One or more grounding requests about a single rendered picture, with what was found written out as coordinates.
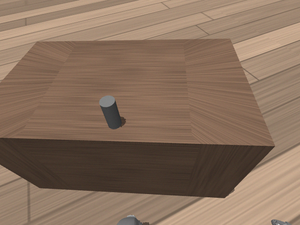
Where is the can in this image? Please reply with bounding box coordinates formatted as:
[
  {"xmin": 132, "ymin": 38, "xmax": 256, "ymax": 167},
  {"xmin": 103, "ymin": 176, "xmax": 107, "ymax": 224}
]
[{"xmin": 99, "ymin": 96, "xmax": 122, "ymax": 129}]

